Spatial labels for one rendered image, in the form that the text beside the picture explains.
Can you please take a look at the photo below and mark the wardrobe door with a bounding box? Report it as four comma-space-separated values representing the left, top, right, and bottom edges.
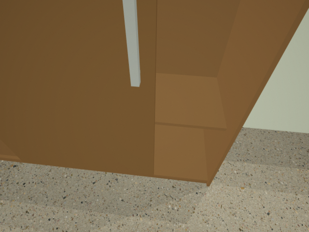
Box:
0, 0, 157, 177
0, 139, 17, 156

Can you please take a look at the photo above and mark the handle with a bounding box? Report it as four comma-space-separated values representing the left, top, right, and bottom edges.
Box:
123, 0, 140, 87

